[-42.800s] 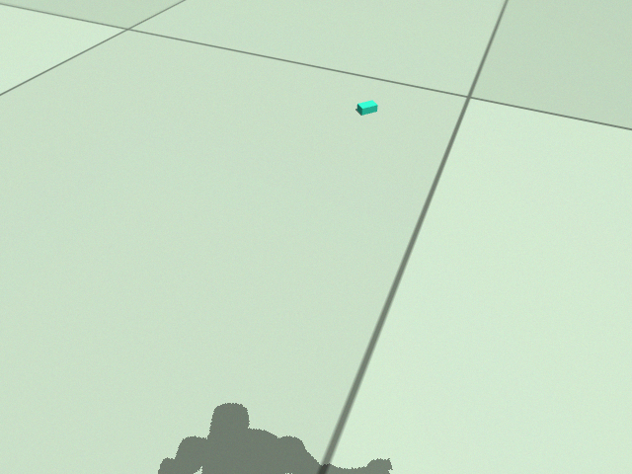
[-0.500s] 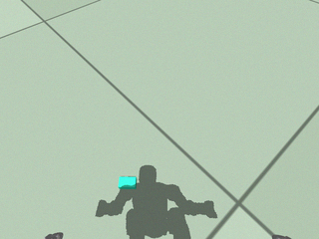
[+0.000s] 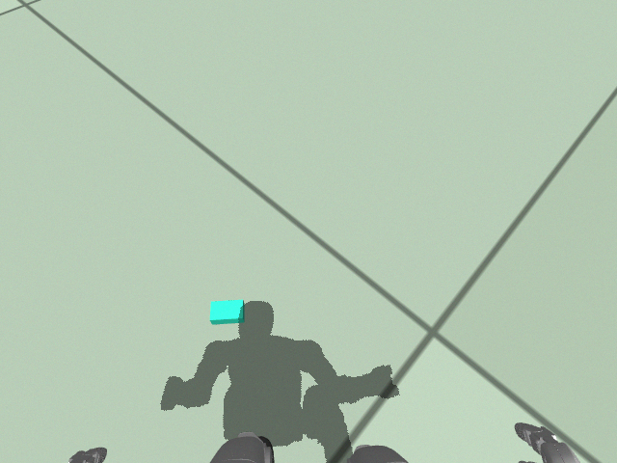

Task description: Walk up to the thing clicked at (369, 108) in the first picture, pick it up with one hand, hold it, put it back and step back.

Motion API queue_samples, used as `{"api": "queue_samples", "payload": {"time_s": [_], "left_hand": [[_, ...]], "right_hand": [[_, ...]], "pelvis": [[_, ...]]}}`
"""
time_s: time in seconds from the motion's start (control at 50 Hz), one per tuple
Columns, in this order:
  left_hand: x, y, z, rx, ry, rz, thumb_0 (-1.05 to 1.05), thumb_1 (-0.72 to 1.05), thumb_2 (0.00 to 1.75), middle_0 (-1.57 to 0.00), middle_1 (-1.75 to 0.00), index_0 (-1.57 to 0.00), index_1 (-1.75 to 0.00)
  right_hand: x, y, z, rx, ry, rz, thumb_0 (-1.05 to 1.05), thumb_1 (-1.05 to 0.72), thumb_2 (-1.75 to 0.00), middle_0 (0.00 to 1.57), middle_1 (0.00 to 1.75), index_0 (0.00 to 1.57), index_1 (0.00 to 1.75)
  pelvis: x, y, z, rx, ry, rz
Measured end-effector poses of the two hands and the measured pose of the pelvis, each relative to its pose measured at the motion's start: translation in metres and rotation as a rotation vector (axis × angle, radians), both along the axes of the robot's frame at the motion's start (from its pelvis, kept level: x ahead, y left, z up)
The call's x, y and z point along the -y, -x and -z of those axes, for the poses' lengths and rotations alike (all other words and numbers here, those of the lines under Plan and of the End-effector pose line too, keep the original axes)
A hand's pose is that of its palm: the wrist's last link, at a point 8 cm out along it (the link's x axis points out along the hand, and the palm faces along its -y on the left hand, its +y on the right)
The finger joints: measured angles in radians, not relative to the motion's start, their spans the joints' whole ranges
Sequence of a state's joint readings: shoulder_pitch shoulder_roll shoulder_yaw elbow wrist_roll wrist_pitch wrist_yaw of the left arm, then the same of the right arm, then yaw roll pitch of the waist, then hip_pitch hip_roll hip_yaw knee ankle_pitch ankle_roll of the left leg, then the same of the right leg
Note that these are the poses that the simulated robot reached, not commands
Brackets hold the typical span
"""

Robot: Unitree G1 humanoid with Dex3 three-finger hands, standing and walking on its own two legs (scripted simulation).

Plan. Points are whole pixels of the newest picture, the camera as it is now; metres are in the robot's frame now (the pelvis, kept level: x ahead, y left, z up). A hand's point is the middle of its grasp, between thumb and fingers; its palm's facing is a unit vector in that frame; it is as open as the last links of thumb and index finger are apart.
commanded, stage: step back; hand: left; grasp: from above
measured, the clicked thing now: (227, 312) +0.57 +0.25 -0.74
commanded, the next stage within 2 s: none
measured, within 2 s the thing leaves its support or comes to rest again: neither
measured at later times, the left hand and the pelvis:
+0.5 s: hand out of the picture -0.01 +0.25 -0.15, palm faces +0.07 -0.93 -0.36, open 7.4 cm; pelvis -0.14 -0.02 +0.00, yaw +5 degrees
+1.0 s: hand out of the picture -0.24 +0.19 -0.12, palm faces +0.05 -0.90 -0.44, open 7.4 cm; pelvis -0.29 -0.08 +0.01, yaw +3 degrees
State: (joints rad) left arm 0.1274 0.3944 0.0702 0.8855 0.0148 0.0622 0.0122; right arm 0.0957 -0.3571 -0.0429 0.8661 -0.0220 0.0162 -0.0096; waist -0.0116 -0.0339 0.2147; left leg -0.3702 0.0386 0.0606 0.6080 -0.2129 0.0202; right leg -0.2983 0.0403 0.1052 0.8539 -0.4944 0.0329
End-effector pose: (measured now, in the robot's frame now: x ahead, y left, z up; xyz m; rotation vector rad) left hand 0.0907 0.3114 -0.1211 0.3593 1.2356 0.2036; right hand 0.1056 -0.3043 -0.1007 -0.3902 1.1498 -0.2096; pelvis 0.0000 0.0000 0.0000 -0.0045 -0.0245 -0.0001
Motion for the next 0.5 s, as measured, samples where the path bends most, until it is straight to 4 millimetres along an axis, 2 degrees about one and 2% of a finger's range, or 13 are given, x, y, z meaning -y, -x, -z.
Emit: {"api": "queue_samples", "payload": {"time_s": [0.1, 0.18, 0.28, 0.34, 0.4, 0.5], "left_hand": [[0.021, 0.037, -0.009, 0.024, -0.019, -0.004, 0.00, 0.90, 0.90, -0.20, -0.29, -0.21, -0.30], [0.030, 0.064, -0.027, 0.034, -0.026, -0.021, 0.00, 0.90, 0.90, -0.21, -0.30, -0.21, -0.30], [0.027, 0.073, -0.038, 0.090, -0.046, -0.022, 0.00, 0.90, 0.90, -0.21, -0.30, -0.21, -0.30], [0.023, 0.075, -0.036, 0.150, -0.049, -0.022, 0.00, 0.90, 0.90, -0.21, -0.30, -0.21, -0.30], [0.017, 0.082, -0.024, 0.199, -0.031, -0.027, 0.00, 0.90, 0.90, -0.21, -0.30, -0.21, -0.30], [0.017, 0.116, -0.011, 0.173, 0.011, -0.052, 0.00, 0.90, 0.90, -0.20, -0.30, -0.21, -0.30]], "right_hand": [[0.021, 0.022, 0.018, 0.015, -0.034, 0.016, 0.01, -0.90, -0.90, 0.20, 0.30, 0.21, 0.30], [0.026, 0.046, 0.013, -0.004, -0.054, 0.031, 0.01, -0.90, -0.90, 0.20, 0.30, 0.21, 0.30], [0.031, 0.083, 0.010, -0.050, -0.035, 0.011, 0.01, -0.90, -0.90, 0.20, 0.30, 0.21, 0.30], [0.030, 0.105, 0.011, -0.090, -0.011, -0.016, 0.01, -0.90, -0.90, 0.20, 0.30, 0.21, 0.30], [0.026, 0.124, 0.012, -0.104, 0.013, -0.046, 0.01, -0.90, -0.90, 0.20, 0.30, 0.21, 0.30], [0.013, 0.150, -0.002, -0.079, 0.011, -0.069, 0.01, -0.90, -0.90, 0.20, 0.30, 0.21, 0.30]], "pelvis": [[0.017, 0.029, 0.007, 0.030, 0.027, -0.013], [0.022, 0.043, -0.005, 0.021, -0.031, 0.005], [0.023, 0.068, -0.009, -0.010, -0.025, -0.030], [0.022, 0.086, -0.005, -0.011, -0.010, -0.062], [0.019, 0.106, 0.004, 0.000, 0.003, -0.099], [0.017, 0.136, 0.000, 0.030, 0.000, -0.095]]}}
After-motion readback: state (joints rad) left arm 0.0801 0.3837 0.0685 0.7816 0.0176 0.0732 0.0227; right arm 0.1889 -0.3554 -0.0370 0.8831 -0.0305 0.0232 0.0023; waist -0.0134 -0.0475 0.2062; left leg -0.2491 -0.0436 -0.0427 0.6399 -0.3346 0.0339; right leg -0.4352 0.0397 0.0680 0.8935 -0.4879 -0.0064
